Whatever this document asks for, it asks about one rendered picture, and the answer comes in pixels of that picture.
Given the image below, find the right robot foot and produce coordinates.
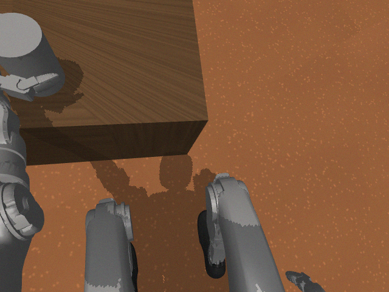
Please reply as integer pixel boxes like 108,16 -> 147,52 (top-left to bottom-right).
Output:
198,210 -> 225,279

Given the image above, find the right robot hand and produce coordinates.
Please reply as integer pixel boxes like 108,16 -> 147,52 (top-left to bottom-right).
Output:
286,271 -> 325,292

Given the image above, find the can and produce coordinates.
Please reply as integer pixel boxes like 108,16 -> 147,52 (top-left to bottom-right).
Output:
0,13 -> 65,97

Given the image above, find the left robot arm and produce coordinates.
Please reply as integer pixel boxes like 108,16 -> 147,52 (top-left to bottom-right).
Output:
0,92 -> 44,292

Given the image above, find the left robot hand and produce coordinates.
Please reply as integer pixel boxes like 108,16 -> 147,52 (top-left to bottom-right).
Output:
0,13 -> 61,102

